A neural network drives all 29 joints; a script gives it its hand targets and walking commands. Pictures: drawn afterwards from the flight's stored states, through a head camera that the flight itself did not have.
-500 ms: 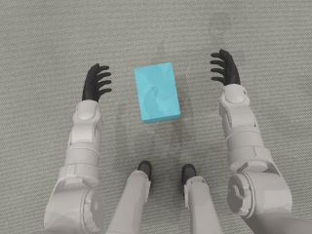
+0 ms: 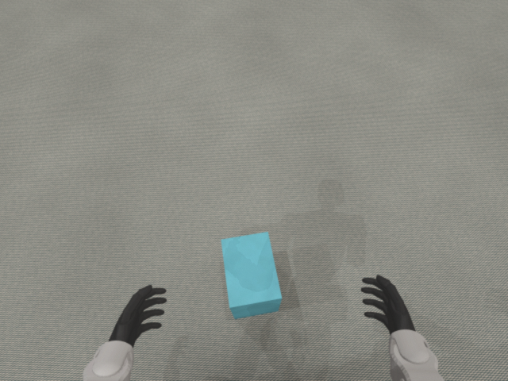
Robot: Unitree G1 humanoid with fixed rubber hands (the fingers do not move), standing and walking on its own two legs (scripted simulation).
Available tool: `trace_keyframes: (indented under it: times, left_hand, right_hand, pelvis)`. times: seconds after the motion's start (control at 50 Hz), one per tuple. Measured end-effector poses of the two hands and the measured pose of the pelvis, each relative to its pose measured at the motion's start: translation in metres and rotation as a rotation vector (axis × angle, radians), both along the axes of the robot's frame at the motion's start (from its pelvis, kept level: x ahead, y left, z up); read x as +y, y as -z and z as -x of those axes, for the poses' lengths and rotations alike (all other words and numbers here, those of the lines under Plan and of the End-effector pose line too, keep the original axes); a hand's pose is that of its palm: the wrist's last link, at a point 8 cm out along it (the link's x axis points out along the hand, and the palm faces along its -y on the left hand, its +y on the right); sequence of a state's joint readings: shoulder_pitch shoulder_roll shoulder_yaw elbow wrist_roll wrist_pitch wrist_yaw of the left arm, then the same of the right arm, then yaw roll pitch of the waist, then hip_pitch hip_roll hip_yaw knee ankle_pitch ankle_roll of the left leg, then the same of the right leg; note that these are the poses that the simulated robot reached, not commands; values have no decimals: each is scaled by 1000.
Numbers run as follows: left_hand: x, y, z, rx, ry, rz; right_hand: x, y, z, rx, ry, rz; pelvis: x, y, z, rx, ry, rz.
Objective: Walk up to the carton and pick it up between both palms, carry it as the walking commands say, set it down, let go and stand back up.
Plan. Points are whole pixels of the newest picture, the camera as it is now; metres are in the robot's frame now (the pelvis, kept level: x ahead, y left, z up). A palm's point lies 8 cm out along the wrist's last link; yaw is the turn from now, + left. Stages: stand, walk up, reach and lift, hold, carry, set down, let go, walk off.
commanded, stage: let go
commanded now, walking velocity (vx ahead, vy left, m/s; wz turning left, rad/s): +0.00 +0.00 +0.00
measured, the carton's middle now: (250, 277) +0.45 +0.06 -0.65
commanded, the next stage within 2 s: stand in 0.66 s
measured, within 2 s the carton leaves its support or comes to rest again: neither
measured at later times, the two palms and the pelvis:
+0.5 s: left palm (112, 357) +0.17 +0.23 -0.05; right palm (437, 379) +0.17 -0.23 -0.06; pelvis +0.00 -0.01 +0.01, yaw +1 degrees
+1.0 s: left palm (84, 377) +0.14 +0.28 -0.10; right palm out of the picture +0.13 -0.29 -0.07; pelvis +0.01 +0.00 +0.00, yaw +0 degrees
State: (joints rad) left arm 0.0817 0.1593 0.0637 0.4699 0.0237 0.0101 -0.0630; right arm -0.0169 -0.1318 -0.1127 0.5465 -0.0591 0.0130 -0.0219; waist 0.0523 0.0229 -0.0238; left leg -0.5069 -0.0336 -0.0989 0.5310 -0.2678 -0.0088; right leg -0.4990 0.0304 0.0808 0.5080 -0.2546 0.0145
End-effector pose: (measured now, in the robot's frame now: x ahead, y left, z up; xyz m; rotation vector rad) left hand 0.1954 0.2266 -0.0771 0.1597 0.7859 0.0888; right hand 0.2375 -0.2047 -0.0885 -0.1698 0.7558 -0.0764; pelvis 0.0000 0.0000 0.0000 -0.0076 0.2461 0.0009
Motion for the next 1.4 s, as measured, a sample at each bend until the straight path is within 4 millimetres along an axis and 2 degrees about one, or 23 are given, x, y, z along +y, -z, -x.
trace_keyframes:
  times: [0.1,0.24,0.44,0.68,0.84,0.98,1.18,1.4]
  left_hand:
    - [2,-11,23,17,-7,-4]
    - [2,-21,31,11,8,-9]
    - [-1,-23,28,6,32,-15]
    - [16,-21,36,40,-43,-65]
    - [50,4,52,88,-36,-144]
    - [57,17,60,165,-29,-159]
    - [58,18,50,182,-26,-169]
    - [61,15,51,194,-31,-185]
  right_hand:
    - [-12,-11,31,25,-2,-3]
    - [-28,-24,56,38,-16,9]
    - [-31,-32,69,37,-10,0]
    - [-27,-23,83,52,-18,31]
    - [-68,-15,106,154,30,195]
    - [-87,-17,104,188,60,240]
    - [-83,-10,98,217,61,224]
    - [-87,-6,107,246,70,219]
  pelvis:
    - [-2,-7,-8,-98,-4,-4]
    - [-6,-11,-12,-196,-8,-9]
    - [-8,-10,-6,-294,-8,-11]
    - [1,-6,1,-295,-23,-9]
    - [2,-2,0,-248,-3,-2]
    - [2,-3,-9,-242,0,2]
    - [1,-4,-18,-252,1,1]
    - [0,-6,-17,-269,4,-1]
